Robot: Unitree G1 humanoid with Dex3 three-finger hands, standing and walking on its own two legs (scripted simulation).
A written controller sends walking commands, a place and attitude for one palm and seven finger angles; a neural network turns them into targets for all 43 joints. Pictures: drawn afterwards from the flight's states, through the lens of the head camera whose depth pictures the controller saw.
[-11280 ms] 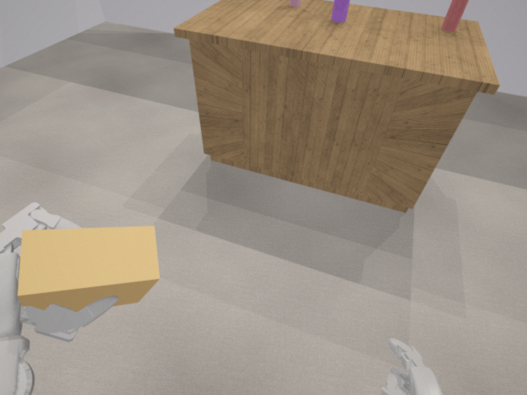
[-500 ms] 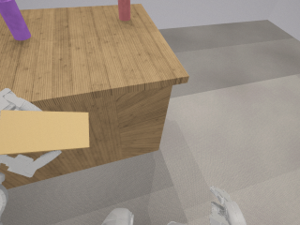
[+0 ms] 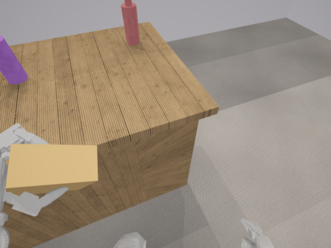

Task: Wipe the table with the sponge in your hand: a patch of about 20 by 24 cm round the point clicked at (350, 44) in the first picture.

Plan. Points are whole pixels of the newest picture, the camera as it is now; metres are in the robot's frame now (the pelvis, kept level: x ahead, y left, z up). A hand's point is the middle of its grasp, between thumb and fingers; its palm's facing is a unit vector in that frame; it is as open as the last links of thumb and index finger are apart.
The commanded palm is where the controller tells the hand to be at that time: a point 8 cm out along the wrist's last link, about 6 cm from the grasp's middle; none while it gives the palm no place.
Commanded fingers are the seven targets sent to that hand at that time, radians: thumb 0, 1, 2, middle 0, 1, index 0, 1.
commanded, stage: shuffle to correct the standing spot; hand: left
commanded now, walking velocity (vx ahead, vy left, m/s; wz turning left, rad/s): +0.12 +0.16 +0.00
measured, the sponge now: (64, 170) +0.22 +0.20 +0.14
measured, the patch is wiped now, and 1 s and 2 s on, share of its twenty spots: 0.00 0.00 0.00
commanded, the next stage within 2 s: come to a stop and stand still in 0.54 s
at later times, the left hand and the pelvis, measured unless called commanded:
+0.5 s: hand (8, 137) +0.27 +0.31 +0.18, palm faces +0.41 -0.77 -0.49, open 10.0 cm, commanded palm +0.22 +0.34 +0.18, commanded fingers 0.00 0.10 1.30 -1.20 -1.60 -1.20 -1.60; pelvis +0.06 +0.06 +0.01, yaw -1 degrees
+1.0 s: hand out of the picture +0.27 +0.36 +0.18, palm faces +0.43 -0.80 -0.42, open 10.0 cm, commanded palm +0.23 +0.39 +0.18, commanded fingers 0.00 0.10 1.30 -1.20 -1.60 -1.20 -1.60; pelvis +0.07 +0.11 +0.00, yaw +0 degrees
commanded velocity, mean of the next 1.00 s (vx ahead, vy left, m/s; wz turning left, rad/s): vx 0.06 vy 0.05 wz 0.00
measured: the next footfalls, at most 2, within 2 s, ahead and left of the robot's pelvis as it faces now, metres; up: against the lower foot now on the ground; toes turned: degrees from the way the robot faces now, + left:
left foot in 0.12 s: +0.13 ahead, +0.18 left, +0.00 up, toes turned +4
right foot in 0.32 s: +0.12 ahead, +0.04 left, +0.00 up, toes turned +0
